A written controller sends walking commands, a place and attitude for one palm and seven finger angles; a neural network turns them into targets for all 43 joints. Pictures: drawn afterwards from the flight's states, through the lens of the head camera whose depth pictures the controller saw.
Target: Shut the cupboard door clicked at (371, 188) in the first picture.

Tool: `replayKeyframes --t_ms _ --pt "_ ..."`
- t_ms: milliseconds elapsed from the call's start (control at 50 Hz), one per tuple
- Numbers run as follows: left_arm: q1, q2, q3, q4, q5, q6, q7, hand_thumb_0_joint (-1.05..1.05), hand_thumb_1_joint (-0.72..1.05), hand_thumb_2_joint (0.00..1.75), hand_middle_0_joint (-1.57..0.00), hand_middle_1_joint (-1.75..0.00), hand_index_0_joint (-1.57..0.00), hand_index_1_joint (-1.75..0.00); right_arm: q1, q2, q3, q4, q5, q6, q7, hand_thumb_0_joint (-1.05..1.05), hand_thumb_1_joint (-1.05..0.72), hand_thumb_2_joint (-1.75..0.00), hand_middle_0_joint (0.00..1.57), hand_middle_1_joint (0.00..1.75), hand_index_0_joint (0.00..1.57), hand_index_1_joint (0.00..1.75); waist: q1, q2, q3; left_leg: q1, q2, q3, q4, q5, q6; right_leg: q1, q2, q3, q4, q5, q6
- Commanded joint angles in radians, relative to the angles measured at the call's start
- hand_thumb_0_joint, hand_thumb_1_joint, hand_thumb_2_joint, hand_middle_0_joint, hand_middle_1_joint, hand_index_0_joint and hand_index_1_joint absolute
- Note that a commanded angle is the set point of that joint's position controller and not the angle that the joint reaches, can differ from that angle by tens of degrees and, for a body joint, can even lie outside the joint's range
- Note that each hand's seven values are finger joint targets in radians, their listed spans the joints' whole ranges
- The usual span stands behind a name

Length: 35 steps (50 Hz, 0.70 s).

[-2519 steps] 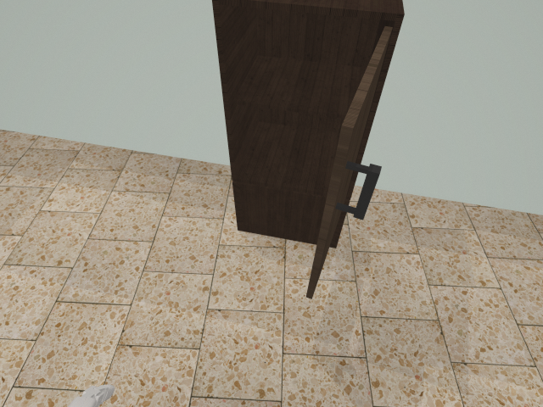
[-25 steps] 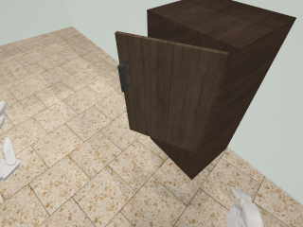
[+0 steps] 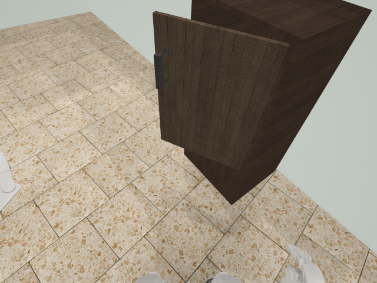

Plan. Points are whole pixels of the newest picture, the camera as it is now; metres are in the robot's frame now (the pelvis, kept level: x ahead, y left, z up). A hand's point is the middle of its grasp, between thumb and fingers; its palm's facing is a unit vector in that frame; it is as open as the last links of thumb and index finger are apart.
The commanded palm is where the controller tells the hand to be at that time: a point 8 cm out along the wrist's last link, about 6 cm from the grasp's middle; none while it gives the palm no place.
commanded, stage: step back with the hand held close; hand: left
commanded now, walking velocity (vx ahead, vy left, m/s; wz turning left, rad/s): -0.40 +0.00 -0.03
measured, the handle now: (162, 69) +0.78 +0.11 +0.03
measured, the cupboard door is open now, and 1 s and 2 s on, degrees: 27 27 27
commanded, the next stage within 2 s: stop stepping back and stand still in 0.28 s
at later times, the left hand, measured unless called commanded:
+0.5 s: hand out of the picture +0.12 +0.27 +0.21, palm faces +0.43 -0.80 -0.42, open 7.4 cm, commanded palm +0.09 +0.30 +0.20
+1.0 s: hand out of the picture +0.12 +0.27 +0.20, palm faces +0.35 -0.78 -0.51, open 7.4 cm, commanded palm +0.07 +0.29 +0.20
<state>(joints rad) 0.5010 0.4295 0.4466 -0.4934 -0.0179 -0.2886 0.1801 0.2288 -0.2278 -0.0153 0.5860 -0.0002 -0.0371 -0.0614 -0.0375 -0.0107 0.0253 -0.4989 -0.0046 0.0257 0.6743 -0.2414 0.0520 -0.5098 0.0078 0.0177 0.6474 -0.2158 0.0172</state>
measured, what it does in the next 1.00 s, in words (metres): walks backwards: right foot, then left foot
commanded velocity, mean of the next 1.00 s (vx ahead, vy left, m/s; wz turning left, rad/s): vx -0.08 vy -0.04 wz -0.02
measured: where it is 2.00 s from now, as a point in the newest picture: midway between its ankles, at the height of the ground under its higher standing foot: outside the picture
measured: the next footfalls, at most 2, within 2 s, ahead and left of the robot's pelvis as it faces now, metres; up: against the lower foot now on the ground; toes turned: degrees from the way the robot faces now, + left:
right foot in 0.14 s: -0.05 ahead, -0.14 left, +0.00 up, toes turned +4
left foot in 0.54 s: -0.01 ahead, +0.12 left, +0.00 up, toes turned -5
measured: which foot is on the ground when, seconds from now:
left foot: down 0.00-0.40, up 0.42-0.52, down 0.54-1.00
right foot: up 0.00-0.12, down 0.14-0.54, up 0.56-0.86, down 0.88-1.00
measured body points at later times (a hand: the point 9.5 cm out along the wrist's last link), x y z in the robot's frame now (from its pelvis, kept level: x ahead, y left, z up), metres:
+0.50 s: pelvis -0.07 +0.01 +0.01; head -0.11 +0.04 +0.45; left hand +0.09 +0.31 +0.23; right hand +0.09 -0.24 -0.05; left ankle +0.00 +0.10 -0.70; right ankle -0.09 -0.15 -0.71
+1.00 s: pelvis -0.10 +0.01 +0.02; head -0.13 +0.01 +0.47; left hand +0.10 +0.31 +0.23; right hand -0.01 -0.25 -0.08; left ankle -0.03 +0.11 -0.71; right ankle -0.19 -0.05 -0.72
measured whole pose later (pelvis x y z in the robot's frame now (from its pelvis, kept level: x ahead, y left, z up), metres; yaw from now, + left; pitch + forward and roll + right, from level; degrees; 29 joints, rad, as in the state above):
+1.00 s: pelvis -0.10 +0.01 +0.02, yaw -8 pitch +1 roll -1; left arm 0.59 0.50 0.48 -0.44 -0.07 -0.17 0.16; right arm 0.28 -0.21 0.01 0.67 -0.01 -0.03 -0.06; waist -0.03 0.03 -0.09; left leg -0.40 0.02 0.02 0.57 -0.18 0.00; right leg -0.12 0.06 -0.09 0.45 -0.36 -0.07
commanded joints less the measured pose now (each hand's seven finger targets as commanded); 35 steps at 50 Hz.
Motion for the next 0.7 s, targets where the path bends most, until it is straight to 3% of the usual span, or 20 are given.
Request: replayKeyframes --t_ms 0,40,100,140,180,220,260,320,340,380,400,420,460,480,500,520,540,580,620,680 --pt "-0.047 0.252 0.226 -0.274 -0.004 -0.068 0.023 0.00 0.90 0.90 -0.20 -0.30 -0.20 -0.30 -0.100 -0.116 -0.057 -0.154 -0.004 -0.087 -0.022 0.00 -0.90 -0.90 0.20 0.30 0.20 0.30 0.031 0.251 -0.199 -0.271 0.335 -0.368 -0.486 -0.384 0.114 0.393 0.065 0.023 0.354 -0.129 0.009" --pt "0.023 0.200 0.204 -0.220 -0.006 -0.071 0.009 0.00 0.90 0.90 -0.20 -0.30 -0.20 -0.30 -0.108 -0.126 -0.073 -0.143 0.006 -0.106 -0.012 0.00 -0.90 -0.90 0.20 0.30 0.20 0.30 0.041 0.191 -0.197 -0.233 0.314 -0.265 -0.407 -0.383 0.090 0.404 0.065 0.019 0.254 -0.171 0.001" --pt "0.052 0.182 0.189 -0.175 -0.011 -0.069 -0.011 0.00 0.90 0.90 -0.20 -0.30 -0.20 -0.30 -0.103 -0.124 -0.060 -0.124 -0.004 -0.119 -0.011 0.00 -0.90 -0.90 0.20 0.30 0.20 0.30 0.028 0.224 -0.090 -0.211 0.254 -0.203 -0.354 -0.384 0.053 0.382 0.051 0.012 -0.002 -0.112 -0.015" --pt "-0.018 0.173 0.142 -0.202 -0.031 -0.087 -0.022 0.00 0.90 0.90 -0.20 -0.30 -0.20 -0.30 -0.104 -0.107 -0.043 -0.084 -0.012 -0.135 -0.010 0.00 -0.90 -0.90 0.20 0.30 0.20 0.30 0.015 0.121 -0.064 0.039 0.168 -0.127 -0.258 -0.154 -0.009 0.177 -0.007 0.083 -0.201 0.001 -0.043" --pt "-0.081 0.187 0.113 -0.205 -0.032 -0.107 -0.015 0.00 0.90 0.90 -0.20 -0.30 -0.20 -0.30 -0.087 -0.074 -0.038 -0.057 -0.008 -0.137 -0.019 0.00 -0.90 -0.90 0.20 0.30 0.20 0.30 0.010 0.032 -0.198 0.312 0.125 -0.023 -0.133 0.247 -0.049 0.096 -0.116 0.178 -0.216 0.351 -0.042" --pt "-0.132 0.201 0.096 -0.270 -0.035 -0.096 -0.014 0.00 0.90 0.90 -0.20 -0.30 -0.20 -0.30 -0.083 -0.084 -0.063 -0.053 0.007 -0.140 -0.023 0.00 -0.90 -0.90 0.20 0.30 0.20 0.30 0.003 -0.003 -0.347 0.462 0.113 0.002 -0.106 0.387 -0.047 0.112 -0.084 0.130 -0.143 0.468 0.022" --pt "-0.101 0.221 0.124 -0.283 -0.043 -0.091 -0.019 0.00 0.90 0.90 -0.20 -0.30 -0.20 -0.30 -0.124 -0.080 -0.056 -0.084 0.006 -0.131 -0.025 0.00 -0.90 -0.90 0.20 0.30 0.20 0.30 0.016 0.041 -0.328 0.454 0.146 -0.023 -0.164 0.300 -0.027 0.099 -0.041 0.104 -0.155 0.256 0.033" --pt "-0.040 0.228 0.161 -0.233 -0.052 -0.083 -0.026 0.00 0.90 0.90 -0.20 -0.30 -0.20 -0.30 -0.169 -0.070 -0.045 -0.108 -0.002 -0.114 -0.023 0.00 -0.90 -0.90 0.20 0.30 0.20 0.30 0.019 0.108 -0.161 0.257 0.135 -0.052 -0.257 -0.106 -0.048 0.061 -0.029 0.110 -0.223 -0.176 -0.037" --pt "-0.040 0.234 0.165 -0.218 -0.051 -0.085 -0.025 0.00 0.90 0.90 -0.20 -0.30 -0.20 -0.30 -0.167 -0.073 -0.046 -0.109 -0.003 -0.103 -0.020 0.00 -0.90 -0.90 0.20 0.30 0.20 0.30 0.017 0.100 -0.107 0.244 0.109 -0.035 -0.200 -0.171 -0.072 -0.020 -0.053 0.135 -0.291 -0.345 -0.071" --pt "-0.006 0.244 0.161 -0.158 -0.045 -0.072 -0.012 0.00 0.90 0.90 -0.20 -0.30 -0.20 -0.30 -0.129 -0.067 -0.049 -0.094 -0.003 -0.080 -0.020 0.00 -0.90 -0.90 0.20 0.30 0.20 0.30 0.015 -0.040 -0.052 0.396 0.016 0.014 0.167 -0.128 -0.123 -0.322 -0.211 0.282 -0.479 -0.627 -0.160" --pt "-0.018 0.263 0.173 -0.167 -0.040 -0.058 -0.004 0.00 0.90 0.90 -0.20 -0.30 -0.20 -0.30 -0.113 -0.081 -0.058 -0.086 -0.008 -0.070 -0.018 0.00 -0.90 -0.90 0.20 0.30 0.20 0.30 0.015 -0.068 -0.049 0.432 0.008 -0.019 0.310 -0.123 -0.124 -0.405 -0.275 0.328 -0.506 -0.651 -0.205" --pt "-0.009 0.234 0.149 -0.140 -0.034 -0.042 -0.001 0.00 0.90 0.90 -0.20 -0.30 -0.20 -0.30 -0.099 -0.071 -0.045 -0.090 -0.011 -0.058 -0.018 0.00 -0.90 -0.90 0.20 0.30 0.20 0.30 0.009 -0.115 -0.012 0.368 0.029 -0.053 0.345 -0.108 -0.107 -0.378 -0.284 0.293 -0.481 -0.590 -0.208" --pt "-0.092 0.196 0.112 -0.090 -0.037 -0.006 -0.004 0.00 0.90 0.90 -0.20 -0.30 -0.20 -0.30 -0.084 -0.078 -0.018 -0.106 -0.007 -0.052 -0.021 0.00 -0.90 -0.90 0.20 0.30 0.20 0.30 -0.008 -0.121 0.038 0.251 0.065 -0.082 0.072 -0.106 -0.075 -0.209 -0.184 0.135 -0.346 -0.411 -0.114" --pt "-0.150 0.173 0.086 -0.052 -0.040 0.008 -0.007 0.00 0.90 0.90 -0.20 -0.30 -0.20 -0.30 -0.084 -0.097 -0.014 -0.103 -0.002 -0.058 -0.029 0.00 -0.90 -0.90 0.20 0.30 0.20 0.30 -0.009 -0.026 0.080 0.173 0.071 -0.102 -0.135 -0.129 -0.067 -0.118 -0.104 0.060 -0.241 -0.382 -0.064" --pt "-0.267 0.146 0.041 -0.080 -0.039 0.013 -0.015 0.00 0.90 0.90 -0.20 -0.30 -0.20 -0.30 -0.090 -0.124 -0.021 -0.098 0.009 -0.076 -0.041 0.00 -0.90 -0.90 0.20 0.30 0.20 0.30 -0.016 0.121 0.112 0.098 0.123 -0.219 -0.353 -0.208 -0.061 -0.025 -0.021 -0.021 -0.079 -0.340 -0.019" --pt "-0.296 0.149 0.047 -0.040 -0.032 0.015 -0.004 0.00 0.90 0.90 -0.20 -0.30 -0.20 -0.30 -0.072 -0.143 -0.019 -0.090 0.009 -0.100 -0.048 0.00 -0.90 -0.90 0.20 0.30 0.20 0.30 -0.004 0.235 0.104 -0.003 0.229 -0.405 -0.537 -0.316 -0.020 0.084 0.047 -0.027 0.081 -0.265 0.005" --pt "-0.311 0.124 0.025 -0.013 -0.026 0.011 -0.002 0.00 0.90 0.90 -0.20 -0.30 -0.20 -0.30 -0.061 -0.126 -0.019 -0.094 0.010 -0.116 -0.046 0.00 -0.90 -0.90 0.20 0.30 0.20 0.30 0.013 0.187 0.091 0.019 0.268 -0.475 -0.557 -0.314 0.011 0.105 0.054 -0.002 0.102 -0.196 0.004" --pt "-0.244 0.133 0.020 -0.095 -0.029 0.022 -0.006 0.00 0.90 0.90 -0.20 -0.30 -0.20 -0.30 -0.064 -0.106 -0.027 -0.101 0.001 -0.133 -0.033 0.00 -0.90 -0.90 0.20 0.30 0.20 0.30 0.008 0.257 -0.048 0.225 0.297 -0.515 -0.577 -0.284 -0.070 0.040 0.029 0.045 0.196 -0.232 0.001" --pt "-0.129 0.138 0.028 -0.264 -0.020 0.023 -0.014 0.00 0.90 0.90 -0.20 -0.30 -0.20 -0.30 -0.086 -0.090 -0.028 -0.125 -0.003 -0.140 -0.004 0.00 -0.90 -0.90 0.20 0.30 0.20 0.30 0.025 0.245 -0.165 0.317 0.277 -0.428 -0.543 -0.297 -0.058 0.084 0.026 0.049 0.183 -0.198 -0.003" --pt "0.087 0.160 0.065 -0.416 -0.031 0.048 -0.020 0.00 0.90 0.90 -0.20 -0.30 -0.20 -0.30 -0.098 -0.083 -0.019 -0.152 -0.001 -0.132 0.027 0.00 -0.90 -0.90 0.20 0.30 0.20 0.30 0.034 0.279 -0.237 0.320 0.206 -0.249 -0.520 -0.196 -0.040 0.210 0.068 -0.053 0.038 -0.175 -0.004"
